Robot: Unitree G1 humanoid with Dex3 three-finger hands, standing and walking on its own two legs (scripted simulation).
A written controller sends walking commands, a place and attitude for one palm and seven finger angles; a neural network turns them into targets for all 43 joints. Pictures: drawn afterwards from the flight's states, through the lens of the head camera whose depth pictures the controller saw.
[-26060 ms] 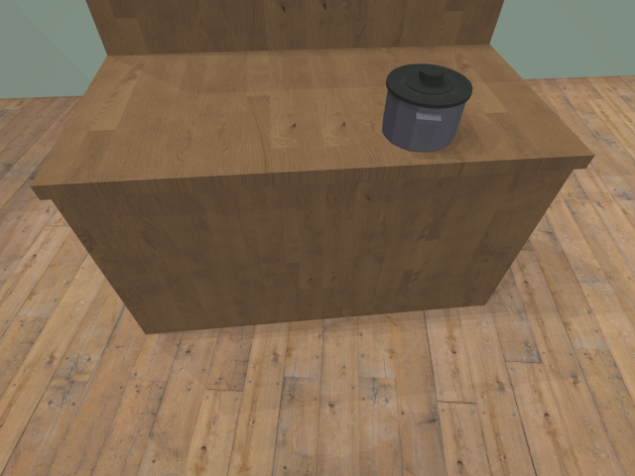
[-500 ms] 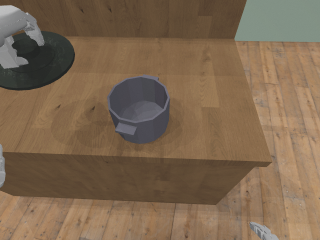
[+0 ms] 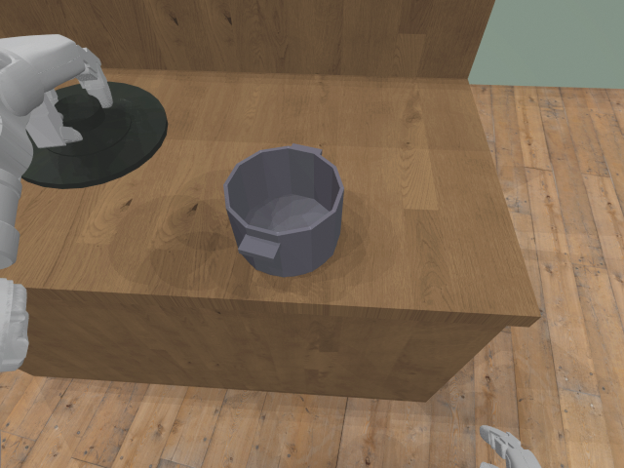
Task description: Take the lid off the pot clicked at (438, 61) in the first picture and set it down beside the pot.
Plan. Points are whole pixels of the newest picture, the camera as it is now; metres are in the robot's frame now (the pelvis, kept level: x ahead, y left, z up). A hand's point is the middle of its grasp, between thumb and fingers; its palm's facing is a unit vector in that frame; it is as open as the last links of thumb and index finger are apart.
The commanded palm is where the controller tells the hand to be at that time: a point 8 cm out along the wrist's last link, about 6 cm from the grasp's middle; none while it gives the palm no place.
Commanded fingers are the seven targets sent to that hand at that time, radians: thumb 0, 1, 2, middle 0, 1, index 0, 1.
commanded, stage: lower the lid onto the table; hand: left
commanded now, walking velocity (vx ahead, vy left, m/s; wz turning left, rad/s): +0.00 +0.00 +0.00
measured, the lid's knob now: (79, 113) +0.48 +0.29 +0.19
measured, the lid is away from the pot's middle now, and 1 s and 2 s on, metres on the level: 0.24 0.22 0.23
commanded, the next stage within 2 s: none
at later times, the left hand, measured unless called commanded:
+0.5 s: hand (84, 142) +0.45 +0.29 +0.17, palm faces -0.36 -0.05 -0.93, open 8.5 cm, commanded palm +0.45 +0.28 +0.25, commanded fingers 0.00 0.51 1.17 -0.87 -1.03 -0.78 -0.90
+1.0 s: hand (104, 160) +0.46 +0.28 +0.13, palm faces -0.40 -0.02 -0.91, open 8.5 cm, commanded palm +0.46 +0.28 +0.22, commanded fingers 0.00 0.51 1.17 -0.87 -1.03 -0.78 -0.90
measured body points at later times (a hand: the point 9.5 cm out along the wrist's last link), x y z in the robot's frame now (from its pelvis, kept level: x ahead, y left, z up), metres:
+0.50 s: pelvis +0.00 +0.00 +0.00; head +0.06 +0.00 +0.45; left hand +0.47 +0.29 +0.22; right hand +0.09 -0.27 -0.12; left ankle +0.02 +0.05 -0.74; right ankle -0.02 -0.16 -0.74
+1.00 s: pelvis +0.02 +0.00 +0.00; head +0.09 -0.01 +0.44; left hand +0.48 +0.28 +0.18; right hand +0.10 -0.27 -0.12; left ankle +0.02 +0.05 -0.74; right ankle -0.01 -0.16 -0.74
